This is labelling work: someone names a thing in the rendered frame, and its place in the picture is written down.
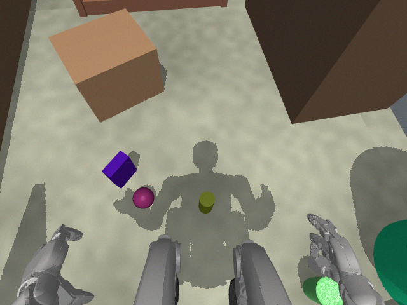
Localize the left robot arm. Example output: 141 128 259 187
11 273 60 305

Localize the bookshelf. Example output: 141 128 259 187
73 0 228 17

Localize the left robot hand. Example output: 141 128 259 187
22 224 94 305

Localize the right robot hand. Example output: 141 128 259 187
307 213 363 284

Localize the right robot arm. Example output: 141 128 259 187
338 274 385 305

